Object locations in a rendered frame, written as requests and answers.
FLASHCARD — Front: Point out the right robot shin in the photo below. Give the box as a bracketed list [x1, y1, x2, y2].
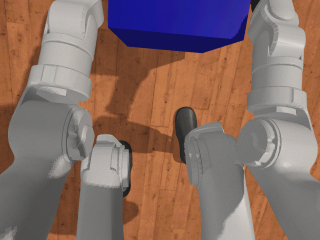
[184, 122, 245, 171]

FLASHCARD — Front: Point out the left robot forearm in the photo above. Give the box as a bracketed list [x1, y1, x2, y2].
[8, 0, 104, 148]

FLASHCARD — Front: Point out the carton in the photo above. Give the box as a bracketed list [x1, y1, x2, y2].
[108, 0, 251, 53]

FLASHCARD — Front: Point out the robot right upper arm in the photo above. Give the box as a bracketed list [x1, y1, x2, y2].
[235, 117, 320, 240]

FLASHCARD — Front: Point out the robot right hand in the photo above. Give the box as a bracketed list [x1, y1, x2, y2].
[250, 0, 260, 12]

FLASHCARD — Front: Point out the robot left upper arm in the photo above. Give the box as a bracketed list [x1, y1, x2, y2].
[0, 100, 95, 240]

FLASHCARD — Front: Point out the robot left foot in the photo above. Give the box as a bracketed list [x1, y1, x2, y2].
[118, 140, 133, 197]

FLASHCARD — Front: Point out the right robot forearm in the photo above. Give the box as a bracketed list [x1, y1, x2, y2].
[246, 0, 315, 136]

